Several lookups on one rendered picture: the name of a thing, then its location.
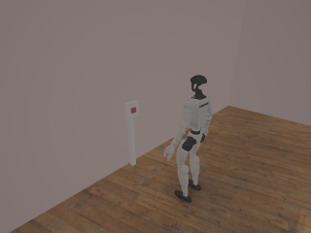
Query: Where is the robot left hand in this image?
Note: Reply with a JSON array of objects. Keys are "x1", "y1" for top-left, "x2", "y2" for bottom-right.
[{"x1": 163, "y1": 145, "x2": 175, "y2": 162}]

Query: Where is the robot right hand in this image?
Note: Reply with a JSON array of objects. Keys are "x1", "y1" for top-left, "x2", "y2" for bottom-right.
[{"x1": 200, "y1": 127, "x2": 209, "y2": 140}]

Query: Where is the button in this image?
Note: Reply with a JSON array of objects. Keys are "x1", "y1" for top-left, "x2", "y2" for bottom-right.
[{"x1": 130, "y1": 107, "x2": 136, "y2": 114}]

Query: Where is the left robot forearm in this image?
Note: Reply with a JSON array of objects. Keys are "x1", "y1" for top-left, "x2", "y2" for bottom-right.
[{"x1": 170, "y1": 122, "x2": 186, "y2": 148}]

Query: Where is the left robot upper arm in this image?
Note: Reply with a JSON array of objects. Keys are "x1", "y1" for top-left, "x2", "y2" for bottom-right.
[{"x1": 182, "y1": 99, "x2": 194, "y2": 129}]

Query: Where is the right robot upper arm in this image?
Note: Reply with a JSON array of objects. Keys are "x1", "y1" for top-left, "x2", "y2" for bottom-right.
[{"x1": 204, "y1": 94, "x2": 213, "y2": 117}]

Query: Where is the panel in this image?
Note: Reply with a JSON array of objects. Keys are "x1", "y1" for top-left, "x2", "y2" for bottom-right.
[{"x1": 124, "y1": 100, "x2": 140, "y2": 166}]

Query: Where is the right robot forearm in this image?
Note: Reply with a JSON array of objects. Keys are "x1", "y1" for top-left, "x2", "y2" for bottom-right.
[{"x1": 202, "y1": 116, "x2": 212, "y2": 130}]

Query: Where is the robot torso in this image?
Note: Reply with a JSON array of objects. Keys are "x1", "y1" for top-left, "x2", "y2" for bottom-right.
[{"x1": 188, "y1": 96, "x2": 209, "y2": 145}]

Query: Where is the right robot thigh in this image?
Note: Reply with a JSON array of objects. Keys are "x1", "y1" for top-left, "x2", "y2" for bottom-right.
[{"x1": 189, "y1": 133, "x2": 206, "y2": 165}]

